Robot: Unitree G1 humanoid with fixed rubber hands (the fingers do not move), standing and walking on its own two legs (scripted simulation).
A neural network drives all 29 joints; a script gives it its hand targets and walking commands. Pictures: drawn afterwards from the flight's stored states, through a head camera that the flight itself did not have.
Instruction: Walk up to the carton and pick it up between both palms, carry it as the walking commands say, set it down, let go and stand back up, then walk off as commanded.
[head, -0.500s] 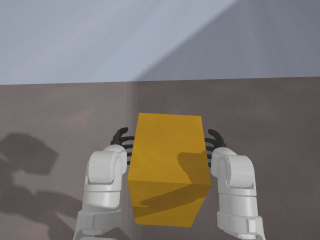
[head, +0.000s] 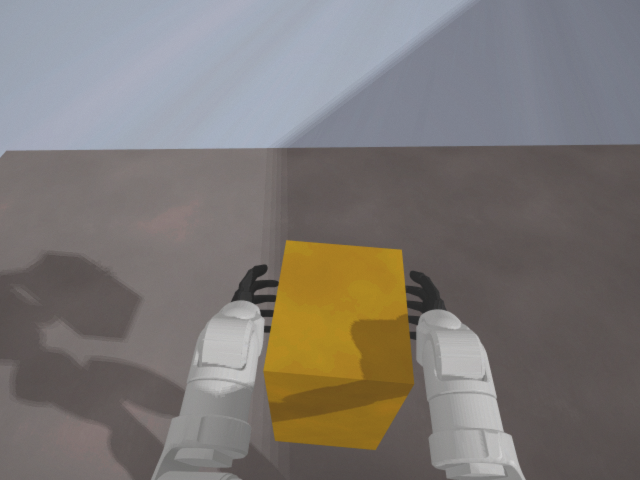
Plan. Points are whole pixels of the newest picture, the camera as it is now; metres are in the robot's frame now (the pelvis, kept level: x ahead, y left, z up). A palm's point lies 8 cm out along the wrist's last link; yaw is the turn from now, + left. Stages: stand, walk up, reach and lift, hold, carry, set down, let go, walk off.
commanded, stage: hold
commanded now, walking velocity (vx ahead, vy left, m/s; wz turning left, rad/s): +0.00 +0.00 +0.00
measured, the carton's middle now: (333, 352) +0.30 -0.01 -0.03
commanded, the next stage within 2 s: set down in 0.84 s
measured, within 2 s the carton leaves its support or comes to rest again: neither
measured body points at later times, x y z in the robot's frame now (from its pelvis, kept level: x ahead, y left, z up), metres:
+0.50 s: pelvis +0.00 -0.05 -0.01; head -0.09 -0.08 +0.43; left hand +0.29 +0.10 +0.05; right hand +0.32 -0.14 +0.05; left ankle +0.01 +0.09 -0.74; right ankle +0.07 -0.17 -0.74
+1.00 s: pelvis +0.01 -0.03 +0.00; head -0.03 -0.03 +0.45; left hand +0.31 +0.10 +0.02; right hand +0.33 -0.15 +0.04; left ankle +0.01 +0.09 -0.74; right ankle +0.07 -0.17 -0.74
